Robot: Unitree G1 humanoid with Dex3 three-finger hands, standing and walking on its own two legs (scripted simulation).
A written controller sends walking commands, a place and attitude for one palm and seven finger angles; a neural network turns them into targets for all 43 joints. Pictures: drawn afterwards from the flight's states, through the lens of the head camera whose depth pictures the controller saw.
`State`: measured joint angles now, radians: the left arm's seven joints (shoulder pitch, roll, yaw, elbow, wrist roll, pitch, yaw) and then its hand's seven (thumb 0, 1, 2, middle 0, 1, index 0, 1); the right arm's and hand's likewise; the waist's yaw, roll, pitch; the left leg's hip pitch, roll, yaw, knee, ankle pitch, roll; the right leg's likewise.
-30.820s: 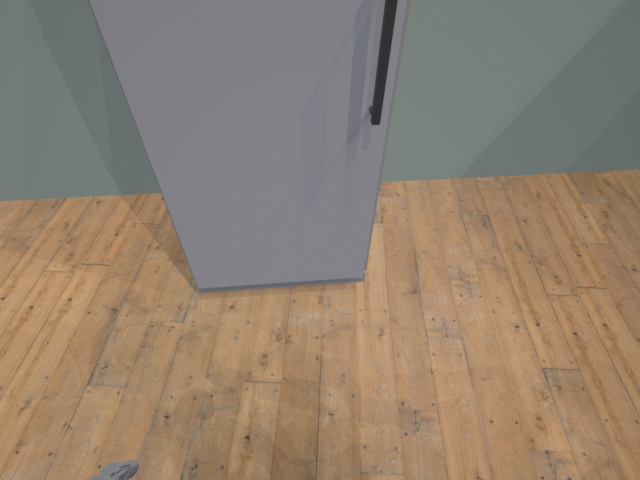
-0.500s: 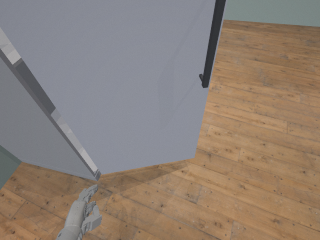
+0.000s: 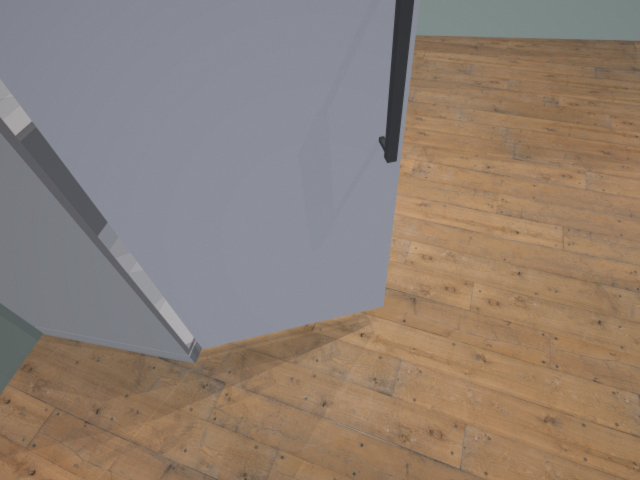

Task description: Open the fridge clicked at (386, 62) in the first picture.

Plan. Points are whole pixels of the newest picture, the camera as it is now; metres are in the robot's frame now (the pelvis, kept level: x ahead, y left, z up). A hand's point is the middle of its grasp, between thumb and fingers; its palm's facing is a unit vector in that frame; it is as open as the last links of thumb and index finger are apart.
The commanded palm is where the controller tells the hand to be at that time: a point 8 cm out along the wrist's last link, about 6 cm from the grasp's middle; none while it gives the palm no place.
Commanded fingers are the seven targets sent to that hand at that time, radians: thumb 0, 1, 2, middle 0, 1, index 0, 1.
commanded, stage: let the arm hang, fingers relaxed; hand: right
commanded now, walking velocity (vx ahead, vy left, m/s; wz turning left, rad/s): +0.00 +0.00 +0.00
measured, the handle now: (392, 75) +0.67 -0.08 +0.15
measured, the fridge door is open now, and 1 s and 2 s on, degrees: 65 65 65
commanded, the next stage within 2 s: look to check the result in 0.72 s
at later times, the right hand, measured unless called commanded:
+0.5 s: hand out of the picture +0.03 -0.18 -0.17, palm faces -0.02 +0.98 -0.19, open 7.4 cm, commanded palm none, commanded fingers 0.00 -0.90 -0.90 0.20 0.30 0.20 0.30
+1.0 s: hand out of the picture +0.02 -0.17 -0.17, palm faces -0.01 +0.98 -0.18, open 7.4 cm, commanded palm none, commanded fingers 0.00 -0.90 -0.90 0.20 0.30 0.20 0.30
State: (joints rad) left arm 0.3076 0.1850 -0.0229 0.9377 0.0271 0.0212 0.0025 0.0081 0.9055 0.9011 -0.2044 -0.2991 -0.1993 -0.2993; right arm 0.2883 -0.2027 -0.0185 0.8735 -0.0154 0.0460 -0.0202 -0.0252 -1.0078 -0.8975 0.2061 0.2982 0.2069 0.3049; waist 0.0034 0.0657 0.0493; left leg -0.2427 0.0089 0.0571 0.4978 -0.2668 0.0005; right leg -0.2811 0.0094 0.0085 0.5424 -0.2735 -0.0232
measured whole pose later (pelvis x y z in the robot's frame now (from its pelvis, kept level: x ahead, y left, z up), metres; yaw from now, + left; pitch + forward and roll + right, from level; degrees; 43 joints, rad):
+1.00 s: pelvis +0.02 +0.00 +0.01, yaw +2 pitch -1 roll +0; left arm 0.30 0.13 -0.01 1.12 0.01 -0.01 0.03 0.00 0.91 0.90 -0.20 -0.30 -0.20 -0.30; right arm 0.28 -0.13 0.00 1.14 -0.01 0.00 -0.03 0.00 -0.91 -0.90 0.20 0.30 0.20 0.30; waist 0.01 -0.01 0.04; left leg -0.14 0.01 0.02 0.40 -0.25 -0.01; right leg -0.15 0.01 -0.03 0.40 -0.25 -0.03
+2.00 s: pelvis +0.03 +0.00 +0.01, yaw +2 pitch -1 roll +0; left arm 0.26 0.15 0.00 1.13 0.01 -0.01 0.04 0.00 0.91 0.90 -0.20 -0.30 -0.20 -0.30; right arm 0.24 -0.16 -0.01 1.13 -0.01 -0.01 -0.03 0.00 -0.91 -0.90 0.20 0.30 0.20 0.30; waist 0.01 0.00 0.04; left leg -0.11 0.00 0.01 0.37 -0.25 0.00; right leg -0.12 0.00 -0.03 0.38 -0.25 -0.01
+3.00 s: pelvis +0.02 +0.01 +0.01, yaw +2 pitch -1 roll +0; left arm 0.18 0.23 0.01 1.13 0.02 -0.01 0.02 0.00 0.91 0.90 -0.20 -0.30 -0.20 -0.30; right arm 0.16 -0.23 -0.02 1.13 -0.01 -0.01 -0.02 0.00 -0.90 -0.90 0.20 0.30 0.20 0.30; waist 0.01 0.00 0.05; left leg -0.11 -0.01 0.02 0.33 -0.21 0.02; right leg -0.11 -0.01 -0.03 0.34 -0.21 0.00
